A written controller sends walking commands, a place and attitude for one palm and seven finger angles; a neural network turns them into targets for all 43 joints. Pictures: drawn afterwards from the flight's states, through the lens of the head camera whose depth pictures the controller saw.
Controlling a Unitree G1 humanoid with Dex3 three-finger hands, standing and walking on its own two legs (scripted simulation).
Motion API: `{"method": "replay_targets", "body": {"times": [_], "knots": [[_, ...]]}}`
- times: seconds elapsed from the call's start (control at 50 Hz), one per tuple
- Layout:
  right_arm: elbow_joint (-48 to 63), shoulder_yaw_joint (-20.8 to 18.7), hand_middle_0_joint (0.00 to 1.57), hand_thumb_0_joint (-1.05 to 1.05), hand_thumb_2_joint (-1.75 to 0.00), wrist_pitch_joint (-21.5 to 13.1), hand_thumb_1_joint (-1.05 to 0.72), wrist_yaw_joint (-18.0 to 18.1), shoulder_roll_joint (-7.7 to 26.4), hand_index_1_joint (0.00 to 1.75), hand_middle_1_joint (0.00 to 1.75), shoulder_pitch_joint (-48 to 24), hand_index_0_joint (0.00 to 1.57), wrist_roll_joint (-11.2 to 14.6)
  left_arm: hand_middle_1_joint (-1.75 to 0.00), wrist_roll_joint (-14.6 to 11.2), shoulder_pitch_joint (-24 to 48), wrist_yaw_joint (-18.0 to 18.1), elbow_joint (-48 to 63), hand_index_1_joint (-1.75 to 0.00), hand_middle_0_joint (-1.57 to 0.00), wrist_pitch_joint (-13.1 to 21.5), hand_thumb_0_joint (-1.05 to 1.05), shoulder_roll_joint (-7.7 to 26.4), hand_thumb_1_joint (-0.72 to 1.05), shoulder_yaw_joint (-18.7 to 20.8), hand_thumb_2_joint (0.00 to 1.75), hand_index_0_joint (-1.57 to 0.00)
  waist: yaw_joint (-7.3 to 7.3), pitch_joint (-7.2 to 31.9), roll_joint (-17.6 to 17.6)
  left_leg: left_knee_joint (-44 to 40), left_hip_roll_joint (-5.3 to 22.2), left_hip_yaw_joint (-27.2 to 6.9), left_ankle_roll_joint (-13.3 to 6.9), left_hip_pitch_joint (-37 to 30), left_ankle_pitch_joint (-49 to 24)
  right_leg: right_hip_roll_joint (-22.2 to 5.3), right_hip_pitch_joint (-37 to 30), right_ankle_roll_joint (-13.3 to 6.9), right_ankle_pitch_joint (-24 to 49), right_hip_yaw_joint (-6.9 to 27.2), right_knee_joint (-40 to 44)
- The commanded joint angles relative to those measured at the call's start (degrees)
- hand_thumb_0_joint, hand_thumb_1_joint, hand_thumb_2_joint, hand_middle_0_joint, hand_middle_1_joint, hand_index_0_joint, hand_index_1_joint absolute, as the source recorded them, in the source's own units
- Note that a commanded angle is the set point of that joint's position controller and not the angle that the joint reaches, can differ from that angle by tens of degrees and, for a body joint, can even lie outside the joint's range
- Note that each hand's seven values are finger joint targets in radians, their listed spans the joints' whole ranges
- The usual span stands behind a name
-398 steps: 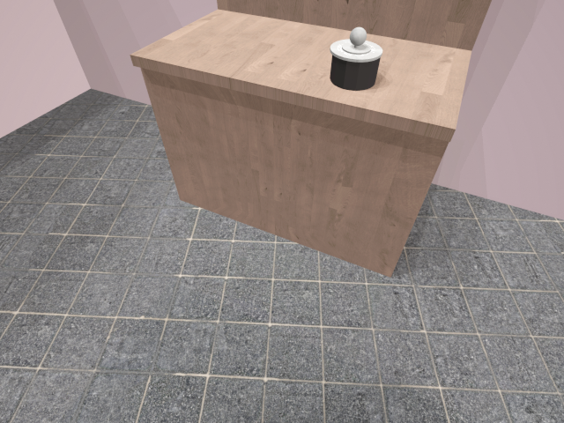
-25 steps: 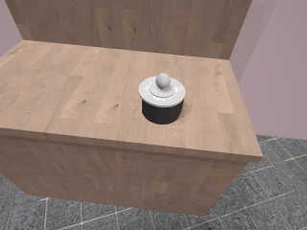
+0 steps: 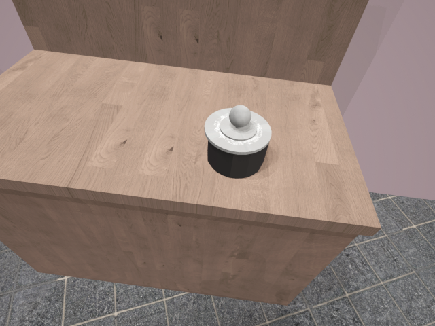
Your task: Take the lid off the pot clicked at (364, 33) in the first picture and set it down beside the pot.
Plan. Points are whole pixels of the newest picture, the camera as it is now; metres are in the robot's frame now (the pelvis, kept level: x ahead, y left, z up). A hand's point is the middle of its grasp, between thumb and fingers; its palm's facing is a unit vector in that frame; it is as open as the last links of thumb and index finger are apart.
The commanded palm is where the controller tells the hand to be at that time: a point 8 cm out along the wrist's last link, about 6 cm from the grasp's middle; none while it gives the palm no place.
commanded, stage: look again from close up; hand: left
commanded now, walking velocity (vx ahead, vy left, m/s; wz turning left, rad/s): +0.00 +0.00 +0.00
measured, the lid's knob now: (240, 116) +0.52 +0.00 +0.12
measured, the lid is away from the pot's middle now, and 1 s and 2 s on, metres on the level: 0.00 0.00 0.00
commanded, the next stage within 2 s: shuffle to correct the standing spot in 0.58 s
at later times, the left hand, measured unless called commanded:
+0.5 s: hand out of the picture -0.01 +0.15 -0.18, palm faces +0.01 -0.99 -0.15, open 7.4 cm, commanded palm none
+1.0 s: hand out of the picture -0.02 +0.12 -0.18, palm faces +0.01 -0.99 -0.14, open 7.4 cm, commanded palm none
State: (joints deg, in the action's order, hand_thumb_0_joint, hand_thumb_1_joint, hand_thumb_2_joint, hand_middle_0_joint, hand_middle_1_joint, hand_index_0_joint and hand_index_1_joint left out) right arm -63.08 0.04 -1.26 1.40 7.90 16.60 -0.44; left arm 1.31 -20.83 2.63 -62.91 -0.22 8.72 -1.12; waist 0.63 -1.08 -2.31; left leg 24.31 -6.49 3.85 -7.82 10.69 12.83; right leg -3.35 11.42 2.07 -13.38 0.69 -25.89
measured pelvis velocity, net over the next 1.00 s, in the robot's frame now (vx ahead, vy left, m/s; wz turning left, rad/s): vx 0.02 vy -0.04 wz -0.01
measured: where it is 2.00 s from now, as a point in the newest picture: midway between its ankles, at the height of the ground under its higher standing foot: outside the picture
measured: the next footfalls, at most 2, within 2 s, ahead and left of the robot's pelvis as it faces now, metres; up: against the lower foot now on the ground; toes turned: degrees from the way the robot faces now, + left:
none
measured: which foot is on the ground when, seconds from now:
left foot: down 0.00-1.00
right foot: down 0.00-1.00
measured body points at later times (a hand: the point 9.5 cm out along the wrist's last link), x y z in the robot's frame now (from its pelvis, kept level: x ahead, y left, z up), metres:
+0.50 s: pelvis +0.01 -0.01 +0.00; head +0.01 +0.01 +0.45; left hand -0.01 +0.20 -0.17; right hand +0.00 -0.22 -0.15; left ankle +0.01 +0.03 -0.74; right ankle +0.01 -0.17 -0.74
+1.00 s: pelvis +0.02 -0.04 +0.00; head +0.02 -0.02 +0.45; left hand -0.02 +0.17 -0.17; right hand -0.01 -0.25 -0.16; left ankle +0.01 +0.03 -0.74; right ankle +0.01 -0.17 -0.74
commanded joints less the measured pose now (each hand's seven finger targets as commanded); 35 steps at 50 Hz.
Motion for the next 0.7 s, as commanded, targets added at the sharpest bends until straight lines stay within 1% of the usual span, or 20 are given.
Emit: {"method": "replay_targets", "body": {"times": [0.0, 0.02, 0.06, 0.1, 0.12, 0.16, 0.2, 0.22, 0.28, 0.32, 0.4, 0.42, 0.44, 0.48, 0.52, 0.6, 0.62, 0.64, 0.66, 0.68], "knots": [[1.61, -1.07, 0.2, 0.0, -0.9, -1.2, -0.9, 0.56, 6.42, 0.3, 0.3, 2.62, 0.2, 0.3, -0.3, -0.3, -4.51, 0.23, 0.75, -0.3, -0.2, 0.98, 0.0, 3.9, 0.9, 0.94, 0.9, -0.2, 0.04, -2.56, 3.19, -8.09, 12.72, -12.86, 4.46, -0.12, -4.81, -2.15, 2.24, -3.48, 4.31, 1.37, 1.9], [1.58, -1.04, 0.2, 0.0, -0.9, -1.23, -0.9, 0.58, 6.25, 0.3, 0.3, 2.76, 0.2, 0.33, -0.3, -0.28, -4.29, 0.21, 0.79, -0.3, -0.2, 0.96, 0.0, 4.29, 0.9, 1.06, 0.9, -0.2, 0.17, -2.43, 1.8, -7.56, 12.81, -12.7, 4.25, -0.18, -6.45, -2.0, 1.97, -3.5, 4.99, 1.12, 1.87], [1.38, -1.01, 0.2, 0.0, -0.9, -1.15, -0.9, 0.64, 6.34, 0.3, 0.3, 2.71, 0.2, 0.29, -0.3, -0.35, -4.03, 0.25, 0.68, -0.3, -0.2, 0.81, 0.0, 3.82, 0.9, 1.0, 0.9, -0.2, 0.06, -3.96, 3.02, -8.2, 12.77, -12.64, 4.54, 0.84, -4.7, -2.11, 2.25, -3.46, 3.94, 1.43, 1.96], [1.23, -1.03, 0.2, 0.0, -0.9, -1.1, -0.9, 0.59, 6.19, 0.3, 0.3, 2.8, 0.2, 0.28, -0.3, -0.29, -4.18, 0.2, 0.61, -0.3, -0.2, 0.81, 0.0, 3.78, 0.9, 1.02, 0.9, -0.2, 0.12, -3.73, 3.05, -8.73, 12.78, -12.72, 4.48, 0.81, -2.47, -2.13, 2.25, -3.36, 3.71, 1.48, 2.2], [1.33, -1.0, 0.2, 0.0, -0.9, -1.09, -0.9, 0.58, 6.06, 0.3, 0.3, 2.87, 0.2, 0.28, -0.3, -0.24, -3.71, 0.15, 0.74, -0.3, -0.2, 0.71, 0.0, 4.15, 0.9, 1.06, 0.9, -0.2, 0.21, -4.28, 2.25, -8.7, 12.85, -12.88, 4.29, 1.31, -3.19, -1.89, 2.23, -3.36, 4.12, 1.21, 2.0], [1.24, -1.0, 0.2, 0.0, -0.9, -1.16, -0.9, 0.62, 6.08, 0.3, 0.3, 3.03, 0.2, 0.27, -0.3, -0.29, -3.74, 0.19, 0.76, -0.3, -0.2, 0.78, 0.0, 3.83, 0.9, 1.1, 0.9, -0.2, 0.14, -3.74, 2.33, -8.36, 12.71, -12.45, 4.35, 1.07, -3.7, -2.04, 1.76, -3.44, 4.55, 1.66, 2.16], [0.92, -1.02, 0.2, 0.0, -0.9, -1.21, -0.9, 0.61, 5.95, 0.3, 0.3, 3.13, 0.2, 0.26, -0.3, -0.32, -3.73, 0.19, 0.62, -0.3, -0.2, 0.83, 0.0, 3.64, 0.9, 1.12, 0.9, -0.2, 0.11, -3.39, 3.44, -8.6, 12.76, -12.25, 4.47, 0.22, -3.74, -2.22, 2.02, -3.39, 4.44, 1.69, 2.22], [1.05, -0.98, 0.2, 0.0, -0.9, -1.2, -0.9, 0.6, 5.63, 0.3, 0.3, 3.43, 0.2, 0.34, -0.3, -0.28, -3.48, 0.16, 0.89, -0.3, -0.2, 0.81, 0.0, 4.08, 0.9, 1.17, 0.9, -0.2, 0.21, -3.46, 1.14, -8.14, 12.88, -12.29, 4.21, 0.77, -4.61, -2.02, 1.58, -3.34, 4.9, 1.35, 2.31], [0.7, -0.99, 0.2, 0.0, -0.9, -1.13, -0.9, 0.63, 5.61, 0.3, 0.3, 3.49, 0.2, 0.26, -0.3, -0.32, -3.35, 0.15, 0.76, -0.3, -0.2, 0.72, 0.0, 3.55, 0.9, 1.17, 0.9, -0.2, 0.12, -4.49, 3.24, -8.92, 12.75, -12.36, 4.44, 1.44, -2.45, -2.02, 1.95, -3.32, 4.12, 1.67, 2.34], [0.79, -0.99, 0.2, 0.0, -0.9, -1.21, -0.9, 0.62, 5.27, 0.3, 0.3, 3.59, 0.2, 0.33, -0.3, -0.27, -3.47, 0.07, 0.84, -0.3, -0.2, 0.79, 0.0, 3.84, 0.9, 1.27, 0.9, -0.2, 0.36, -3.98, 1.82, -8.46, 12.67, -12.22, 4.11, 1.47, -3.24, -2.05, 1.27, -3.33, 4.92, 1.51, 2.68], [0.38, -1.02, 0.2, 0.0, -0.9, -1.14, -0.9, 0.62, 5.24, 0.3, 0.3, 3.97, 0.2, 0.29, -0.3, -0.38, -3.43, 0.12, 0.65, -0.3, -0.2, 0.85, 0.0, 3.42, 0.9, 1.18, 0.9, -0.2, 0.01, -3.76, 3.09, -8.59, 12.64, -12.0, 4.33, 0.53, -2.77, -2.1, 1.88, -3.35, 4.61, 1.79, 2.54], [0.44, -1.01, 0.2, 0.0, -0.9, -1.19, -0.9, 0.64, 4.95, 0.3, 0.3, 4.01, 0.2, 0.34, -0.3, -0.32, -3.6, 0.09, 0.72, -0.3, -0.2, 0.85, 0.0, 3.56, 0.9, 1.26, 0.9, -0.2, 0.29, -3.83, 2.22, -8.25, 12.68, -11.83, 4.07, 0.72, -3.64, -2.08, 1.61, -3.33, 5.11, 1.48, 2.79], [0.44, -1.04, 0.2, 0.0, -0.9, -1.17, -0.9, 0.67, 5.08, 0.3, 0.3, 4.02, 0.2, 0.34, -0.3, -0.33, -3.57, 0.12, 0.66, -0.3, -0.2, 0.84, 0.0, 3.3, 0.9, 1.24, 0.9, -0.2, 0.12, -3.8, 2.01, -8.14, 12.57, -11.91, 4.13, 1.01, -3.2, -2.07, 1.44, -3.38, 4.97, 1.9, 2.78], [0.25, -1.02, 0.2, 0.0, -0.9, -1.13, -0.9, 0.64, 4.88, 0.3, 0.3, 3.99, 0.2, 0.34, -0.3, -0.37, -3.99, 0.11, 0.5, -0.3, -0.2, 0.93, 0.0, 3.14, 0.9, 1.2, 0.9, -0.2, 0.11, -4.2, 2.58, -8.35, 12.37, -11.74, 4.21, 0.96, -2.14, -2.2, 1.78, -3.48, 4.84, 2.13, 2.98], [0.14, -0.98, 0.2, 0.0, -0.9, -1.23, -0.9, 0.65, 4.51, 0.3, 0.3, 4.41, 0.2, 0.42, -0.3, -0.38, -3.99, 0.08, 0.54, -0.3, -0.2, 1.03, 0.0, 3.31, 0.9, 1.25, 0.9, -0.2, 0.23, -3.41, 1.07, -7.6, 12.41, -11.49, 3.94, 0.87, -3.76, -2.12, 0.95, -3.43, 5.86, 1.88, 3.12], [-0.19, -0.95, 0.2, 0.0, -0.9, -1.13, -0.9, 0.67, 4.46, 0.3, 0.3, 4.48, 0.2, 0.36, -0.3, -0.39, -4.4, 0.13, 0.08, -0.3, -0.2, 1.02, 0.0, 2.76, 0.9, 1.15, 0.9, -0.2, 0.02, -3.99, 3.46, -8.13, 12.28, -11.45, 4.16, 0.6, -2.1, -2.15, 1.81, -3.42, 4.87, 2.1, 3.12], [-0.22, -0.95, 0.2, 0.0, -0.9, -1.2, -0.9, 0.68, 4.1, 0.3, 0.3, 4.44, 0.2, 0.44, -0.3, -0.39, -4.52, 0.08, 0.12, -0.3, -0.2, 1.04, 0.0, 3.09, 0.9, 1.2, 0.9, -0.2, 0.25, -3.99, 2.48, -7.71, 12.28, -11.32, 3.93, 0.89, -3.01, -2.13, 1.36, -3.4, 5.52, 1.82, 3.32], [-0.2, -0.98, 0.2, 0.0, -0.9, -1.15, -0.9, 0.73, 4.31, 0.3, 0.3, 4.52, 0.2, 0.42, -0.3, -0.4, -4.46, 0.14, 0.0, -0.3, -0.2, 1.02, 0.0, 2.76, 0.9, 1.16, 0.9, -0.2, 0.0, -4.23, 2.15, -7.69, 12.22, -11.39, 4.07, 0.94, -3.18, -2.12, 1.61, -3.5, 5.43, 2.1, 3.09], [-0.26, -0.95, 0.2, 0.0, -0.9, -1.21, -0.9, 0.71, 4.2, 0.3, 0.3, 4.6, 0.2, 0.43, -0.3, -0.38, -4.74, 0.16, -0.02, -0.3, -0.2, 1.12, 0.0, 2.61, 0.9, 1.16, 0.9, -0.2, 0.09, -3.7, 1.97, -7.45, 12.22, -11.1, 4.05, 0.35, -3.58, -2.37, 1.52, -3.51, 5.7, 2.09, 3.24], [-0.51, -0.94, 0.2, 0.0, -0.9, -1.25, -0.9, 0.74, 3.99, 0.3, 0.3, 4.73, 0.2, 0.4, -0.3, -0.43, -4.67, 0.13, -0.29, -0.3, -0.2, 1.11, 0.0, 2.38, 0.9, 1.01, 0.9, -0.2, -0.29, -3.47, 2.37, -7.98, 12.47, -11.35, 4.12, -0.33, -2.46, -1.88, 1.78, -3.33, 4.97, 1.95, 3.17]]}}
